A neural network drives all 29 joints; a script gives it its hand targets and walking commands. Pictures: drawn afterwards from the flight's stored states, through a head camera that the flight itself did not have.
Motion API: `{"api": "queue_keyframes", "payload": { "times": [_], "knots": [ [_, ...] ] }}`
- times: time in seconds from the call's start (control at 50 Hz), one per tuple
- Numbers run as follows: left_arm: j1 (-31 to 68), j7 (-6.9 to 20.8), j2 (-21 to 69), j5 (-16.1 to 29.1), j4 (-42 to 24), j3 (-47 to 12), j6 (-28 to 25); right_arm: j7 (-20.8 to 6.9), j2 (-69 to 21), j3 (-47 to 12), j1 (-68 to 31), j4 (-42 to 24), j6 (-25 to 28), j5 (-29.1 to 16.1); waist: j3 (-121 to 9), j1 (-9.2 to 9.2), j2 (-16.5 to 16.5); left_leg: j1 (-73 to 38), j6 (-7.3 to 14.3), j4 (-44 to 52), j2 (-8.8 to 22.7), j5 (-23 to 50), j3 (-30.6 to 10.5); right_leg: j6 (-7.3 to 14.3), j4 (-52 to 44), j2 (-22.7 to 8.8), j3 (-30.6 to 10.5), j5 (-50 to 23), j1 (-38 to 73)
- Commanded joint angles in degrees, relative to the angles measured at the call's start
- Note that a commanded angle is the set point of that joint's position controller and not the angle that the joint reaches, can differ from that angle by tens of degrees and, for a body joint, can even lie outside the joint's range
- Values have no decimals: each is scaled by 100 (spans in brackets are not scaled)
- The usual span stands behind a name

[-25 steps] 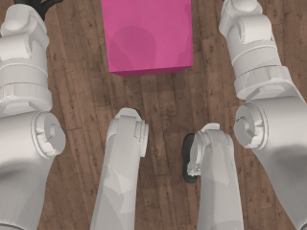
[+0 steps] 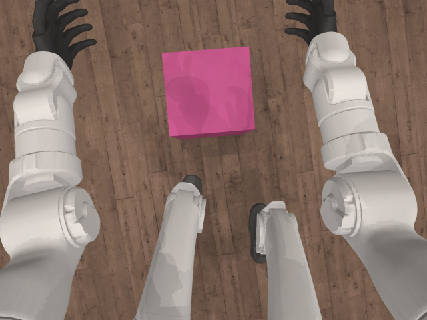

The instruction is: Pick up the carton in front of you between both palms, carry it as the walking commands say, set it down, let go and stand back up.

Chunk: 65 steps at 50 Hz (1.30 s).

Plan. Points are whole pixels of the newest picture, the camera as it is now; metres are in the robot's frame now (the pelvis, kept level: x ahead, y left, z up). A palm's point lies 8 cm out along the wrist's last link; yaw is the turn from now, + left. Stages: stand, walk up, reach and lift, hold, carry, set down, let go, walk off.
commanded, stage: set down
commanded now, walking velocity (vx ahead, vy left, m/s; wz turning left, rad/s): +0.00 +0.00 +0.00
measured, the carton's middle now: (208, 100) +0.49 +0.10 -0.46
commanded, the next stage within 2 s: let go in 0.08 s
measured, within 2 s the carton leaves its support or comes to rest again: neither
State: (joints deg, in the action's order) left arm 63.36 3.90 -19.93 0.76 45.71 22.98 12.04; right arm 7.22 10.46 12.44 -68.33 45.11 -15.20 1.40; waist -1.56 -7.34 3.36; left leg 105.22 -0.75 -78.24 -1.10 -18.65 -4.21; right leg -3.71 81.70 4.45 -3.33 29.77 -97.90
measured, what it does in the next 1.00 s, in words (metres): rises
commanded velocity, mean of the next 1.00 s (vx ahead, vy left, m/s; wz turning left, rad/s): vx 0.00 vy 0.00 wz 0.00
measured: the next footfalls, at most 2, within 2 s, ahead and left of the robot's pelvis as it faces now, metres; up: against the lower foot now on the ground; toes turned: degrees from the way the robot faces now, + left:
none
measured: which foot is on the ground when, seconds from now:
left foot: down 0.00-1.00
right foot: down 0.00-1.00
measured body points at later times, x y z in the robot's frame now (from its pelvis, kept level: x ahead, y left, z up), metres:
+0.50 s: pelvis +0.05 +0.02 +0.12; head +0.29 +0.06 +0.50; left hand +0.38 +0.32 +0.01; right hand +0.45 -0.10 +0.01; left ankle +0.11 +0.12 -0.55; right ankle +0.05 -0.14 -0.55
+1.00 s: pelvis +0.10 -0.02 +0.19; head +0.16 -0.02 +0.63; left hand +0.25 +0.23 +0.11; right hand +0.31 -0.23 +0.10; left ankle +0.11 +0.12 -0.55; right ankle +0.05 -0.14 -0.55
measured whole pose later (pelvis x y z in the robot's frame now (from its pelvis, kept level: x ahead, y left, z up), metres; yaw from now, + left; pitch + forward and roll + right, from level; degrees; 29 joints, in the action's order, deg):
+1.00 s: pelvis +0.10 -0.02 +0.19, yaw +4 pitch +5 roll +1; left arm -12.8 4.0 -11.8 0.8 24.3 2.3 1.1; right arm -0.9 10.3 3.7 8.4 28.4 -0.1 2.0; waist 2.8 -1.6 0.3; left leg 19.5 -1.4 -25.1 -0.9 -10.3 -3.4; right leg 0.0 27.4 0.7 -4.4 18.7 -13.3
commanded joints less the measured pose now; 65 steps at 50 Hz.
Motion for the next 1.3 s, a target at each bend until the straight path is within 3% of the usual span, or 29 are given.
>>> {"api": "queue_keyframes", "payload": {
  "times": [0.0, 0.16, 0.26, 0.34, 0.42, 0.56, 0.68, 0.8, 0.94, 1.02, 1.14, 1.28],
  "knots": [
    [1091, 31, -753, -103, -622, 112, -178, -63, 399, 74, -1227, -610, 178, 66, -5894, -326, -252, -5638, -185, 812, -209, 2506, 908, 10, -1297, 400, 873, -871, 1384],
    [358, 224, -564, -538, -603, 194, -330, -75, 36, 283, -321, -703, 291, 450, -5781, -206, -167, -6233, -74, 1595, -181, 2726, 852, -73, -2229, 322, 755, -1369, 2374],
    [-947, 392, -553, -683, -1151, -127, -331, 124, -310, 164, 1131, -1481, 312, 651, -5943, -167, -284, -7471, -3, 2067, -216, 3226, 761, -119, -2823, 306, 724, -1756, 3102],
    [-1853, 440, -484, -629, -1620, -462, -436, 136, -393, -23, 2063, -2119, 489, 586, -5376, -173, -450, -8317, 26, 2518, -162, 3279, 551, -74, -3275, 252, 681, -1582, 3199],
    [-2677, 457, -239, -461, -1822, -787, -608, 16, -345, -88, 2944, -2240, 720, 521, -4589, -14, -621, -8873, -9, 2914, -59, 3085, 324, 17, -3655, 204, 663, -1252, 3212],
    [-4454, 339, 122, -176, -1957, -1208, -913, -295, -165, -170, 4615, -1853, 1112, 501, -3766, 241, -737, -9740, -72, 3475, 63, 3318, 59, 170, -4173, 117, 587, -1231, 3874],
    [-5763, 141, 222, -60, -2276, -1526, -1175, -528, 21, -351, 5728, -1786, 1442, 321, -2794, 314, -768, -10004, -89, 4103, 87, 3054, 62, 294, -4773, 15, 484, -1354, 5107],
    [-6830, 26, 301, 8, -2542, -1779, -1315, -692, 228, -569, 6661, -1976, 1656, 177, -1806, 398, -525, -10166, -116, 4704, -30, 2629, 265, 312, -5447, -66, 394, -1780, 6665],
    [-7412, -5, 227, 16, -2678, -1898, -1205, -813, 345, -800, 7468, -2221, 1622, 49, -523, 626, 62, -10625, -121, 5210, -253, 2112, 464, 259, -6234, -309, 202, -2086, 7549],
    [-7448, 5, 122, -40, -2676, -1834, -1015, -899, 395, -884, 7677, -2370, 1457, -45, 16, 695, 190, -10978, -82, 5274, -358, 1955, 548, 253, -6528, -437, 116, -2116, 7563],
    [-7517, 11, 104, -154, -2639, -1779, -745, -1013, 455, -983, 7806, -2521, 1187, -149, 386, 679, 2, -11217, -39, 5286, -415, 1990, 565, 225, -6597, -496, 76, -2425, 7721],
    [-7601, -12, 151, -204, -2648, -1787, -632, -1047, 550, -925, 7847, -2549, 1036, -94, 219, 674, -172, -11128, -3, 5303, -377, 2413, 504, 144, -6309, -313, 155, -3156, 8247]
  ]
}}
